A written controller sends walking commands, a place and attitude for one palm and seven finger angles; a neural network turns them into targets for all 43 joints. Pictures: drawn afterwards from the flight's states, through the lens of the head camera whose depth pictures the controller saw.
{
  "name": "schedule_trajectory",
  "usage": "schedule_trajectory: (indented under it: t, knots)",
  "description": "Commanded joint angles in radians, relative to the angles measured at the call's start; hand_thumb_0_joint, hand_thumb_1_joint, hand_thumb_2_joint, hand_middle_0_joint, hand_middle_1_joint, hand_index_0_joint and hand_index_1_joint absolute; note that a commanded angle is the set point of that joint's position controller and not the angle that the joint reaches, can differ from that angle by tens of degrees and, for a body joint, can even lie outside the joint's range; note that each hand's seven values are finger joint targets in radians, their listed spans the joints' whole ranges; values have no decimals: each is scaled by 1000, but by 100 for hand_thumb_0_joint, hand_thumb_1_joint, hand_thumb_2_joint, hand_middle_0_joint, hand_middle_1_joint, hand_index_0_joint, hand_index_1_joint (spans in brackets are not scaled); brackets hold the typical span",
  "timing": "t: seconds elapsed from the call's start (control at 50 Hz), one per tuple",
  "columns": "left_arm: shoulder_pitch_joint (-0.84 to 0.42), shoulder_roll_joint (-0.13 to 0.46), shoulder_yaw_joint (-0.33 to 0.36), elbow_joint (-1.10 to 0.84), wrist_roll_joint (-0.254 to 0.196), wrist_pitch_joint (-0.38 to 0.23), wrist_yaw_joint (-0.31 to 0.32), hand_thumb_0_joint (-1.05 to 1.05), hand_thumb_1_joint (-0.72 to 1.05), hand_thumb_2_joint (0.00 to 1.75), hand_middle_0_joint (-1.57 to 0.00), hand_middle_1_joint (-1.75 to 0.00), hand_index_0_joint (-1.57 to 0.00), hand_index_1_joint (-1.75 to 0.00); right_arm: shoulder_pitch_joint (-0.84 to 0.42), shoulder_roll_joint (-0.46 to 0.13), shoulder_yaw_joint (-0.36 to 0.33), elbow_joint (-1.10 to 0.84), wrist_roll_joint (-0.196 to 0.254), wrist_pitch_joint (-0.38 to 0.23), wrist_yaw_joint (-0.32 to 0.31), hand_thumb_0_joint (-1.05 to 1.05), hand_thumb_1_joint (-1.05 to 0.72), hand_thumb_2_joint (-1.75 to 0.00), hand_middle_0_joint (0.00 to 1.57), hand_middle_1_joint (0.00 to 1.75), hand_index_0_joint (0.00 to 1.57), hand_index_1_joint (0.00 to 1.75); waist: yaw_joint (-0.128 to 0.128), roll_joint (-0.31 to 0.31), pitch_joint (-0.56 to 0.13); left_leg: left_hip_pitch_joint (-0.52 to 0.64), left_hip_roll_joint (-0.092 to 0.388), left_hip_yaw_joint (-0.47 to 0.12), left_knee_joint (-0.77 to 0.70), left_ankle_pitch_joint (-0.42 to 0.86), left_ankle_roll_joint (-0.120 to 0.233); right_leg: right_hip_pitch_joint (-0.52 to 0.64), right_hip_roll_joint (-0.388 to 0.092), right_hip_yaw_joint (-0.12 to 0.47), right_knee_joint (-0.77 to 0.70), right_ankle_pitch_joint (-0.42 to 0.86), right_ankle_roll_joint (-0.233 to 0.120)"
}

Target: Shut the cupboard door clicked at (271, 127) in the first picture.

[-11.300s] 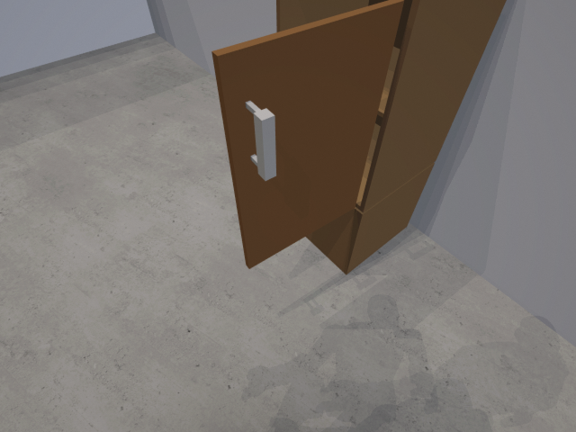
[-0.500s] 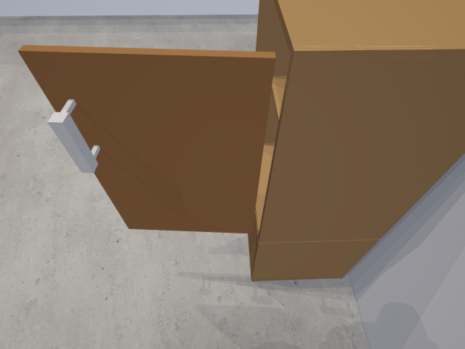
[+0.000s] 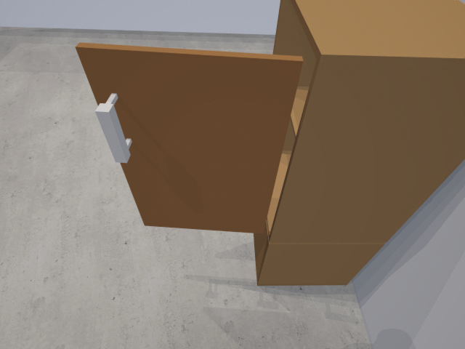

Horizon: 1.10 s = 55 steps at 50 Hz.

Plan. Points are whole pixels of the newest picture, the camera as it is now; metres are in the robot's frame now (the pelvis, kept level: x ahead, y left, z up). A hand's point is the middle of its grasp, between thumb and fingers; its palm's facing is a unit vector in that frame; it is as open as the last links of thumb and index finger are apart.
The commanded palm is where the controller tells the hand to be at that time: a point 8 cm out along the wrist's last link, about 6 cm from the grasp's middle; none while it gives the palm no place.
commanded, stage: shuffle to correct the standing spot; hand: left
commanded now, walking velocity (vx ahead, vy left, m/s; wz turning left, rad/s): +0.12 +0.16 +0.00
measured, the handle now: (118, 128) +0.50 +0.28 +0.09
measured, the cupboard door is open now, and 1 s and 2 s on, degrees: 86 86 86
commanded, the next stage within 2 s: come to a stop and stand still in 0.30 s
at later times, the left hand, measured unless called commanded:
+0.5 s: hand out of the picture +0.11 +0.21 -0.17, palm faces +0.02 -0.97 -0.23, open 7.4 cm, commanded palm none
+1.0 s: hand out of the picture +0.08 +0.23 -0.17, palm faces +0.02 -0.98 -0.20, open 7.4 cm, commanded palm none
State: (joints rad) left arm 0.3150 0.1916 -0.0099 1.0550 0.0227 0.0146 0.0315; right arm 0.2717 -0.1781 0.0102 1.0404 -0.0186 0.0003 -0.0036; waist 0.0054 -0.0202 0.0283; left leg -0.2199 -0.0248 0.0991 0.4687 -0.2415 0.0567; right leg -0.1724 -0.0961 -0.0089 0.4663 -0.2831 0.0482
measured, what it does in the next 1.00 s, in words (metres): steps on the spot: right foot, then left foot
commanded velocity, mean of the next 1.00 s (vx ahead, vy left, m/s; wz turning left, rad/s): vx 0.00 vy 0.05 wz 0.00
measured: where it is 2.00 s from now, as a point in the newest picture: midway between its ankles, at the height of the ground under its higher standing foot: outside the picture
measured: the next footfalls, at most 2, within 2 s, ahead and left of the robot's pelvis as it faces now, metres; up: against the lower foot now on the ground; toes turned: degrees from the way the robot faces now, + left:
right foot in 0.52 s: +0.12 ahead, -0.08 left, +0.00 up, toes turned -7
left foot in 0.70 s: +0.09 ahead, +0.17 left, +0.00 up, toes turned +5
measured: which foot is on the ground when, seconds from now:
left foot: down 0.00-0.54, up 0.56-0.68, down 0.70-1.00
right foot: down 0.00-0.26, up 0.28-0.50, down 0.52-1.00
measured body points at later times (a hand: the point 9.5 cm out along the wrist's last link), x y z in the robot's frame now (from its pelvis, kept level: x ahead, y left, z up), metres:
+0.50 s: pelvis +0.06 +0.02 -0.01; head +0.09 +0.01 +0.44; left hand +0.11 +0.26 -0.15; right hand +0.04 -0.20 -0.17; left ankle +0.01 +0.08 -0.74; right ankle +0.07 -0.07 -0.73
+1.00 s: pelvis +0.06 +0.05 +0.00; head +0.08 +0.06 +0.45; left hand +0.08 +0.28 -0.16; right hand +0.10 -0.18 -0.15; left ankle +0.05 +0.15 -0.74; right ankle +0.08 -0.07 -0.74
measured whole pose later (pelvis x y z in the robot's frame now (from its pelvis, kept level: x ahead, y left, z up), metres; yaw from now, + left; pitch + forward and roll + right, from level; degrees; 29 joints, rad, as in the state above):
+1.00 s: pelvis +0.06 +0.05 +0.00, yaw -1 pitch +0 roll +0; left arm 0.26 0.18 0.02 1.03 0.02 0.02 0.03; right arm 0.22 -0.17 -0.01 1.04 -0.02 0.00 -0.02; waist 0.02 -0.02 0.05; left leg -0.20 0.00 0.11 0.45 -0.25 0.03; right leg -0.25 -0.06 -0.09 0.47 -0.21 0.01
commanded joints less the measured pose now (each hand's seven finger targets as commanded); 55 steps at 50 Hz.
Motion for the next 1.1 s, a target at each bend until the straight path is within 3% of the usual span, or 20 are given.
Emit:
schedule_trajectory:
  t: [0.0,0.14,0.2,0.24,0.26,0.3,0.34,0.38,0.46,0.48,0.5,0.52,0.54,0.58,0.64,0.68,0.72,0.78,0.88,1.08]
  knots:
    - [66,108,21,-37,2,-21,3,0,90,90,-20,-30,-20,-30,27,-137,-30,-40,5,-7,-5,0,-90,-90,20,30,20,30,7,21,51,-54,103,-145,-145,-182,-8,-50,-17,21,-66,-106,-75]
    - [87,166,56,-38,1,-18,6,0,90,90,-20,-30,-20,-30,54,-99,-28,-50,-2,8,5,0,-90,-90,20,30,20,30,3,-137,91,-111,16,-37,79,-152,-31,-107,-147,165,-160,-281,-145]
    - [65,152,63,-52,4,-15,5,0,90,90,-20,-30,-20,-30,104,-105,-28,-42,0,-4,6,0,-90,-90,20,30,20,30,-20,-59,82,-39,35,-61,14,-86,-21,-137,-97,73,-29,-168,-122]
    - [62,86,51,-68,5,-11,3,0,90,90,-20,-30,-20,-30,181,-168,-38,-18,-4,-17,-4,0,-90,-90,20,30,20,30,-37,194,37,107,191,-272,-117,85,41,-244,37,-101,253,-144,-69]
    - [33,57,36,-86,7,-14,6,0,90,90,-20,-30,-20,-30,228,-178,-40,-5,-6,-18,-14,0,-90,-90,20,30,20,30,-52,268,45,208,254,-360,-170,265,98,-377,72,-106,396,-290,-58]
    - [-19,56,37,-102,3,-21,7,0,90,90,-20,-30,-20,-30,240,-150,-24,-2,-5,-24,-24,0,-90,-90,20,30,20,30,-50,205,49,225,306,-365,-139,527,186,-438,22,-53,568,-321,-71]
    - [-36,42,40,-101,-6,-25,0,0,90,90,-20,-30,-20,-30,178,-143,-18,-21,-10,-25,-23,0,-90,-90,20,30,20,30,-26,113,30,187,287,-288,-106,652,203,-366,8,-64,523,-294,-74]
    - [-13,17,35,-101,-9,-23,-6,0,90,90,-20,-30,-20,-30,119,-142,-17,-35,-11,-22,-23,0,-90,-90,20,30,20,30,7,93,14,119,241,-206,-97,615,178,-242,23,-96,358,-236,-72]
    - [76,21,36,-67,-8,-33,5,0,90,90,-20,-30,-20,-30,82,-117,-17,-34,10,-29,-32,0,-90,-90,20,30,20,30,57,16,-22,36,169,-140,-9,539,66,19,17,-64,-6,190,-61]
    - [107,79,45,-60,-7,-44,14,0,90,90,-20,-30,-20,-30,94,-88,-15,-34,18,-32,-32,0,-90,-90,20,30,20,30,61,-60,-61,-54,128,-121,53,416,15,151,-74,67,-16,447,-99]
    - [109,127,49,-58,-7,-49,18,0,90,90,-20,-30,-20,-30,111,-71,-17,-39,22,-28,-30,0,-90,-90,20,30,20,30,41,-149,-71,-151,51,-85,123,97,-33,194,-231,229,8,716,-201]
    - [91,158,52,-58,-10,-45,16,0,90,90,-20,-30,-20,-30,132,-51,-24,-35,23,-15,-32,0,-90,-90,20,30,20,30,22,-138,-79,-151,17,-80,191,-226,-59,159,-339,255,-10,835,-296]
    - [57,151,52,-68,-6,-41,20,0,90,90,-20,-30,-20,-30,110,-24,-26,-32,21,-4,-34,0,-90,-90,20,30,20,30,21,-142,-43,-147,30,-100,237,-303,-58,99,-335,228,-8,877,-324]
    - [2,122,50,-82,0,-39,25,0,90,90,-20,-30,-20,-30,86,-17,-30,-21,16,10,-34,0,-90,-90,20,30,20,30,16,-219,-17,-148,49,-93,297,-318,-56,44,-286,174,-27,864,-308]
    - [-76,128,55,-113,-5,-29,21,0,90,90,-20,-30,-20,-30,122,0,-35,-3,18,9,-24,0,-90,-90,20,30,20,30,-27,-138,-44,-37,46,-57,68,-85,-71,-3,-190,73,36,707,-227]
    - [-87,103,54,-125,-15,-18,14,0,90,90,-20,-30,-20,-30,139,-28,-38,20,8,-7,-23,0,-90,-90,20,30,20,30,-25,-12,-56,94,87,-81,-51,254,-59,-86,-79,15,112,421,-132]
    - [-68,56,53,-138,-15,-1,12,0,90,90,-20,-30,-20,-30,44,-88,-44,-24,-4,-8,-20,0,-90,-90,20,30,20,30,17,182,-3,-70,241,-200,-128,365,27,-56,22,-54,135,33,-56]
    - [-40,53,47,-116,-5,1,5,0,90,90,-20,-30,-20,-30,-30,-80,-38,-52,2,-14,-25,0,-90,-90,20,30,20,30,38,104,31,-112,211,-189,-143,273,34,0,18,-25,73,65,-62]
    - [-27,70,40,-90,-6,-12,-1,0,90,90,-20,-30,-20,-30,3,-67,-36,-37,6,-12,-19,0,-90,-90,20,30,20,30,11,9,-27,-17,143,-124,-131,68,-15,-17,-19,18,-52,128,-73]
    - [34,61,21,-20,-6,-26,-1,0,90,90,-20,-30,-20,-30,27,-65,-17,10,9,-17,-17,0,-90,-90,20,30,20,30,3,20,28,8,140,-119,-192,8,-24,-42,-24,15,-120,91,-68]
